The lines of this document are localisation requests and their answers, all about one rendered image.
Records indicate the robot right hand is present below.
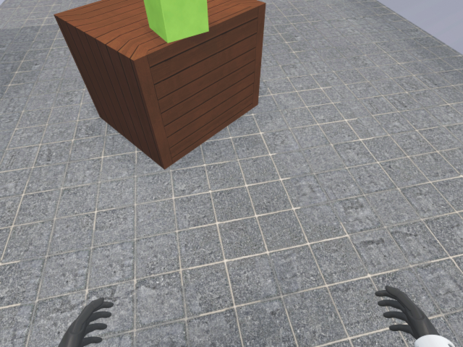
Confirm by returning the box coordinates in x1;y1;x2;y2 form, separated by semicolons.
375;286;439;340

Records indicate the pedestal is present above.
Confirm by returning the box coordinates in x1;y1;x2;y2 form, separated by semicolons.
54;0;266;170

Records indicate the robot left hand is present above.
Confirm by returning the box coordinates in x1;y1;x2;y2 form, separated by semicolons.
58;297;114;347

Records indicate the carton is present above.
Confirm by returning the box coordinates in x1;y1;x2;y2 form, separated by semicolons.
144;0;209;43

